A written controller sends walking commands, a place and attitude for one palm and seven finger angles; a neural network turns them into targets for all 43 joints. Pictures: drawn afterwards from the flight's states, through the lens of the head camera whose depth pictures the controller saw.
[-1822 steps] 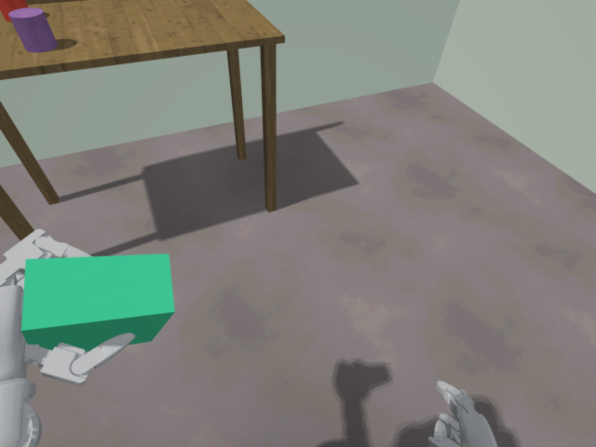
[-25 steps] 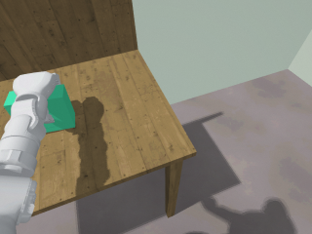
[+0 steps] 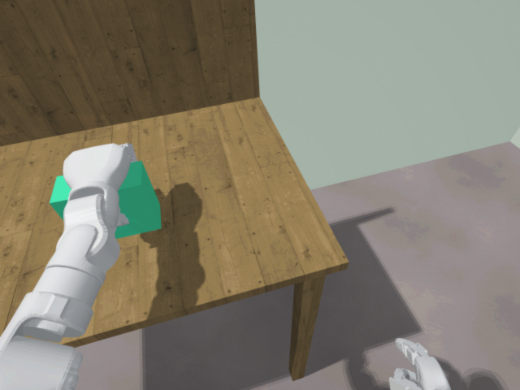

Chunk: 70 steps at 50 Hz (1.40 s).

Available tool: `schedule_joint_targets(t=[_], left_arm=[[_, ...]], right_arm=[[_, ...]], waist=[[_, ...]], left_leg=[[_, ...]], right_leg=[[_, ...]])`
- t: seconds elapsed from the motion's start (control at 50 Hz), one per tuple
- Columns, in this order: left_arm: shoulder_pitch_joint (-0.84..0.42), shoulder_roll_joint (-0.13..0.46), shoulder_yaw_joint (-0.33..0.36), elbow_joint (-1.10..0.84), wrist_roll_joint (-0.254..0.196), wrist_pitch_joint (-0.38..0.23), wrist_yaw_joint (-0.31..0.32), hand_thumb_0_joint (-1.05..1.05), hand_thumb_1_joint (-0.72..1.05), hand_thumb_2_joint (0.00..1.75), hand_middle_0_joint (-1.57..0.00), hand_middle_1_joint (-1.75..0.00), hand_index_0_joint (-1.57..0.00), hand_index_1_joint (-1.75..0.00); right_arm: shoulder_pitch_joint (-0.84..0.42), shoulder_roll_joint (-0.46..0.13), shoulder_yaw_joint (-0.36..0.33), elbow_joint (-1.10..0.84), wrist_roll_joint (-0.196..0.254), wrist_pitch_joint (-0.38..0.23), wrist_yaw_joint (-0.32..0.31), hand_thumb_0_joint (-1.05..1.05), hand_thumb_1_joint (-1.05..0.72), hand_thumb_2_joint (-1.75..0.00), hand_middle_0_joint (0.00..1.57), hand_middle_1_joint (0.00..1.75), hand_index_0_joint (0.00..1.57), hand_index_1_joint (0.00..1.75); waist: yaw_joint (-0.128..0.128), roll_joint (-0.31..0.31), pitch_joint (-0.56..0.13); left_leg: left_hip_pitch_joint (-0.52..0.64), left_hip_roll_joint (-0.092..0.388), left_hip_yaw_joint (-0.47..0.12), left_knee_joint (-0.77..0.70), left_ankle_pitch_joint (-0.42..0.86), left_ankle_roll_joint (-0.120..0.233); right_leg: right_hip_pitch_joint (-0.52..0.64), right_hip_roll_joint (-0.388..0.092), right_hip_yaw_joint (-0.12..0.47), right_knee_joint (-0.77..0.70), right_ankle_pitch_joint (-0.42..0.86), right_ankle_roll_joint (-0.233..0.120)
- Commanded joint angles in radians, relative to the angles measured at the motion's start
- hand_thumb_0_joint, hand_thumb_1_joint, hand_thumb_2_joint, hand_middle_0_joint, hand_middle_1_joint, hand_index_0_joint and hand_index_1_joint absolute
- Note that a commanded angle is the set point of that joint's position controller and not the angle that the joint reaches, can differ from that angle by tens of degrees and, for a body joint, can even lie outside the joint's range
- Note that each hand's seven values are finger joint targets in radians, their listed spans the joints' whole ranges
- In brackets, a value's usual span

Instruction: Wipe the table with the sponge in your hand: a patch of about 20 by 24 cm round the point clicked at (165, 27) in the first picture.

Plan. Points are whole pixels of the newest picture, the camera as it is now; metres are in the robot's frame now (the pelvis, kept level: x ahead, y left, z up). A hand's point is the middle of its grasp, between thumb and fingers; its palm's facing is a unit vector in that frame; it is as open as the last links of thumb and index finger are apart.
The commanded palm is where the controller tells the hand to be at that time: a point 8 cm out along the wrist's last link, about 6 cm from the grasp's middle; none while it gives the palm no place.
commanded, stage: wipe back along the middle lane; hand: left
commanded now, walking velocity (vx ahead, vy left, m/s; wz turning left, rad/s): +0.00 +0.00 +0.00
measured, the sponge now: (116, 211) +0.36 +0.30 +0.07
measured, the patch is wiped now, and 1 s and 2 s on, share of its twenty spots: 0.80 0.85 0.85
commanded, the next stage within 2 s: slide across to the third lane in 0.76 s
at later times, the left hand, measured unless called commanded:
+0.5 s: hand (116, 209) +0.33 +0.26 +0.12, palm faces +0.04 -0.02 -1.00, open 10.1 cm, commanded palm +0.29 +0.25 +0.14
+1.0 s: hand (118, 232) +0.29 +0.24 +0.12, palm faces +0.07 -0.04 -1.00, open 10.1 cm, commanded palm +0.26 +0.22 +0.16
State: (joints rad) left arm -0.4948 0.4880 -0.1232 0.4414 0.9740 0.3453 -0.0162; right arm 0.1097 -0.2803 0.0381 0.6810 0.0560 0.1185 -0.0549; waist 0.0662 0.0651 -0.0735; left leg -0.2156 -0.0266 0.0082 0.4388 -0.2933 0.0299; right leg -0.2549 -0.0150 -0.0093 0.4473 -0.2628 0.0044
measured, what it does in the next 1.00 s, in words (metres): stands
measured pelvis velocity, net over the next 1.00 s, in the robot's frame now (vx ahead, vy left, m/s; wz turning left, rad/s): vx -0.01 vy -0.01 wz -0.01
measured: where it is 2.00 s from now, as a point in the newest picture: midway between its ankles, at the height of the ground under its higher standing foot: outside the picture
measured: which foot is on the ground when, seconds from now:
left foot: down 0.00-1.00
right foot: down 0.00-1.00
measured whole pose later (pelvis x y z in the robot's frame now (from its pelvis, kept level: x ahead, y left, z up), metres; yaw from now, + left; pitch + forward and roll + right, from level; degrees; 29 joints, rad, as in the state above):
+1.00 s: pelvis -0.01 -0.01 +0.00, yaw -1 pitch +0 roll +1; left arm -0.15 0.46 -0.18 -0.04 0.96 0.54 -0.03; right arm 0.03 -0.29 0.07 0.67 0.05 0.11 -0.05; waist 0.10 0.11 -0.04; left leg -0.13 -0.01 0.02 0.44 -0.30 0.01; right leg -0.20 0.00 0.00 0.49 -0.28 -0.01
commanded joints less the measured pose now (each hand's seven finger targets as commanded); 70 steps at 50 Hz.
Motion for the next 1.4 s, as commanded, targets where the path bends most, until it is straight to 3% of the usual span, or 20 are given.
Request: schedule_joint_targets(t=[0.0, 0.14, 0.22, 0.34, 0.38, 0.54, 0.58, 0.64, 0.66, 0.78, 0.84, 0.9, 0.94, 0.98, 1.04, 1.08, 1.24, 1.26, 1.34, 1.38], left_arm=[[-0.169, 0.116, -0.026, -0.103, 0.028, 0.018, -0.026, 0.0, 0.1, 1.3, -1.2, -1.6, -1.2, -1.6], [-0.075, 0.119, 0.002, -0.176, 0.003, 0.054, -0.038, 0.0, 0.1, 1.3, -1.2, -1.6, -1.2, -1.6], [-0.059, 0.071, -0.044, -0.206, -0.005, 0.068, -0.045, 0.0, 0.1, 1.3, -1.2, -1.6, -1.2, -1.6], [0.025, 0.13, 0.03, -0.272, -0.018, 0.087, -0.046, 0.0, 0.1, 1.3, -1.2, -1.6, -1.2, -1.6], [0.073, 0.079, -0.007, -0.314, -0.036, 0.085, -0.047, 0.0, 0.1, 1.3, -1.2, -1.6, -1.2, -1.6], [0.177, 0.116, 0.053, -0.398, -0.044, 0.114, -0.032, 0.0, 0.1, 1.3, -1.2, -1.6, -1.2, -1.6], [0.187, 0.058, 0.0, -0.428, -0.054, 0.124, -0.032, 0.0, 0.1, 1.3, -1.2, -1.6, -1.2, -1.6], [0.22, 0.108, 0.049, -0.457, -0.047, 0.145, -0.028, 0.0, 0.1, 1.3, -1.2, -1.6, -1.2, -1.6], [0.22, 0.047, -0.005, -0.466, -0.052, 0.148, -0.03, 0.0, 0.1, 1.3, -1.2, -1.6, -1.2, -1.6], [0.321, 0.045, 0.006, -0.538, -0.068, 0.164, -0.03, 0.0, 0.1, 1.3, -1.2, -1.6, -1.2, -1.6], [0.311, 0.115, 0.064, -0.543, -0.057, 0.181, -0.027, 0.0, 0.1, 1.3, -1.2, -1.6, -1.2, -1.6], [0.198, 0.05, -0.02, -0.568, -0.047, 0.195, -0.029, 0.0, 0.1, 1.3, -1.2, -1.6, -1.2, -1.6], [0.179, 0.103, 0.024, -0.593, -0.036, 0.212, -0.029, 0.0, 0.1, 1.3, -1.2, -1.6, -1.2, -1.6], [0.115, 0.024, -0.064, -0.568, -0.037, 0.214, -0.04, 0.0, 0.1, 1.3, -1.2, -1.6, -1.2, -1.6], [0.091, 0.084, -0.016, -0.623, -0.026, 0.209, -0.047, 0.0, 0.1, 1.3, -1.2, -1.6, -1.2, -1.6], [0.081, 0.018, -0.077, -0.615, -0.035, 0.196, -0.055, 0.0, 0.1, 1.3, -1.2, -1.6, -1.2, -1.6], [0.002, 0.021, -0.075, -0.638, -0.014, 0.189, -0.036, 0.0, 0.1, 1.3, -1.2, -1.6, -1.2, -1.6], [-0.024, -0.044, -0.14, -0.643, -0.013, 0.186, -0.032, 0.0, 0.1, 1.3, -1.2, -1.6, -1.2, -1.6], [-0.084, 0.005, -0.101, -0.595, 0.006, 0.215, -0.006, 0.0, 0.1, 1.3, -1.2, -1.6, -1.2, -1.6], [-0.12, -0.06, -0.162, -0.548, -0.002, 0.223, 0.001, 0.0, 0.1, 1.3, -1.2, -1.6, -1.2, -1.6]], right_arm=[[-0.092, -0.133, -0.041, -0.132, 0.0, -0.035, -0.007, 0.0, -0.9, -0.9, 0.2, 0.3, 0.2, 0.3], [-0.128, -0.131, -0.032, -0.156, 0.0, -0.039, -0.006, 0.0, -0.9, -0.9, 0.2, 0.3, 0.2, 0.3], [-0.129, -0.127, -0.029, -0.155, 0.003, -0.045, -0.006, 0.0, -0.9, -0.9, 0.2, 0.3, 0.2, 0.3], [-0.158, -0.133, -0.027, -0.165, 0.0, -0.049, -0.002, 0.0, -0.9, -0.9, 0.2, 0.3, 0.2, 0.3], [-0.165, -0.121, -0.025, -0.169, 0.003, -0.055, -0.001, 0.0, -0.9, -0.9, 0.2, 0.3, 0.2, 0.3], [-0.199, -0.124, -0.023, -0.174, -0.001, -0.059, 0.004, 0.0, -0.9, -0.9, 0.2, 0.3, 0.2, 0.3], [-0.204, -0.113, -0.021, -0.175, 0.003, -0.061, 0.004, 0.0, -0.9, -0.9, 0.2, 0.3, 0.2, 0.3], [-0.223, -0.119, -0.019, -0.177, 0.001, -0.059, 0.007, 0.0, -0.9, -0.9, 0.2, 0.3, 0.2, 0.3], [-0.224, -0.109, -0.016, -0.183, 0.002, -0.064, 0.007, 0.0, -0.9, -0.9, 0.2, 0.3, 0.2, 0.3], [-0.239, -0.102, -0.012, -0.185, 0.001, -0.067, 0.014, 0.0, -0.9, -0.9, 0.2, 0.3, 0.2, 0.3], [-0.255, -0.113, -0.009, -0.182, -0.002, -0.06, 0.009, 0.0, -0.9, -0.9, 0.2, 0.3, 0.2, 0.3], [-0.259, -0.106, -0.01, -0.174, -0.003, -0.056, 0.003, 0.0, -0.9, -0.9, 0.2, 0.3, 0.2, 0.3], [-0.278, -0.108, -0.008, -0.181, -0.005, -0.056, 0.002, 0.0, -0.9, -0.9, 0.2, 0.3, 0.2, 0.3], [-0.268, -0.097, -0.004, -0.168, -0.003, -0.057, -0.005, 0.0, -0.9, -0.9, 0.2, 0.3, 0.2, 0.3], [-0.285, -0.101, -0.006, -0.181, -0.008, -0.058, -0.005, 0.0, -0.9, -0.9, 0.2, 0.3, 0.2, 0.3], [-0.274, -0.09, -0.006, -0.173, -0.009, -0.062, -0.007, 0.0, -0.9, -0.9, 0.2, 0.3, 0.2, 0.3], [-0.296, -0.086, -0.001, -0.173, -0.008, -0.061, -0.001, 0.0, -0.9, -0.9, 0.2, 0.3, 0.2, 0.3], [-0.29, -0.076, 0.002, -0.173, -0.008, -0.065, 0.002, 0.0, -0.9, -0.9, 0.2, 0.3, 0.2, 0.3], [-0.312, -0.081, 0.002, -0.161, -0.005, -0.054, 0.006, 0.0, -0.9, -0.9, 0.2, 0.3, 0.2, 0.3], [-0.302, -0.073, 0.003, -0.141, -0.002, -0.054, 0.01, 0.0, -0.9, -0.9, 0.2, 0.3, 0.2, 0.3]], waist=[[-0.017, -0.065, -0.174], [0.009, -0.065, -0.186], [-0.003, -0.088, -0.155], [0.021, -0.103, -0.152], [0.02, -0.104, -0.152], [0.038, -0.115, -0.136], [0.028, -0.11, -0.122], [0.039, -0.101, -0.122], [0.03, -0.124, -0.118], [0.039, -0.131, -0.119], [0.045, -0.134, -0.1], [0.022, -0.113, -0.084], [0.037, -0.099, -0.124], [0.012, -0.108, -0.1], [0.032, -0.086, -0.164], [0.019, -0.102, -0.166], [0.032, -0.092, -0.162], [0.023, -0.098, -0.162], [0.032, -0.098, -0.144], [0.018, -0.106, -0.129]], left_leg=[[0.033, 0.004, 0.004, -0.017, 0.471, -0.017], [0.031, 0.006, -0.003, -0.02, 0.449, -0.014], [0.026, 0.005, 0.002, -0.023, 0.43, -0.012], [0.014, 0.004, -0.002, -0.03, 0.391, -0.009], [0.023, -0.001, 0.008, -0.028, 0.398, -0.006], [0.02, -0.002, 0.005, -0.033, 0.375, -0.008], [0.025, -0.004, 0.012, -0.034, 0.382, -0.006], [0.027, -0.004, 0.006, -0.035, 0.375, -0.009], [0.022, -0.007, 0.013, -0.031, 0.376, -0.006], [0.034, -0.009, 0.013, -0.027, 0.401, -0.004], [0.024, -0.009, 0.009, -0.029, 0.358, -0.006], [0.034, -0.01, 0.013, -0.039, 0.351, -0.001], [0.052, -0.013, 0.008, -0.034, 0.35, 0.003], [0.056, -0.013, 0.013, -0.039, 0.344, 0.007], [0.078, -0.014, 0.004, -0.037, 0.356, 0.009], [0.086, -0.018, 0.013, -0.033, 0.379, 0.012], [0.102, -0.01, -0.003, -0.059, 0.368, 0.003], [0.101, -0.013, 0.004, -0.057, 0.376, 0.005], [0.096, -0.009, -0.002, -0.08, 0.32, -0.001], [0.095, -0.012, 0.006, -0.081, 0.315, 0.0]], right_leg=[[0.13, 0.046, -0.025, 0.01, 0.347, -0.065], [0.153, 0.047, -0.012, 0.012, 0.333, -0.07], [0.147, 0.045, -0.023, 0.016, 0.326, -0.063], [0.173, 0.049, -0.004, 0.011, 0.319, -0.067], [0.19, 0.043, -0.011, 0.016, 0.339, -0.06], [0.197, 0.051, 0.014, 0.012, 0.338, -0.062], [0.199, 0.046, -0.001, 0.014, 0.342, -0.057], [0.198, 0.053, 0.019, 0.012, 0.34, -0.061], [0.206, 0.046, 0.006, 0.016, 0.348, -0.056], [0.228, 0.049, 0.019, 0.023, 0.4, -0.053], [0.21, 0.057, 0.046, 0.016, 0.362, -0.056], [0.194, 0.048, 0.025, 0.003, 0.343, -0.053], [0.202, 0.055, 0.047, 0.003, 0.334, -0.06], [0.188, 0.048, 0.018, -0.004, 0.318, -0.055], [0.214, 0.054, 0.041, -0.001, 0.331, -0.061], [0.225, 0.046, 0.021, 0.002, 0.359, -0.056], [0.209, 0.058, 0.029, -0.015, 0.308, -0.068], [0.214, 0.049, 0.009, -0.012, 0.311, -0.065], [0.196, 0.059, 0.025, -0.032, 0.241, -0.071], [0.195, 0.052, 0.008, -0.035, 0.24, -0.068]])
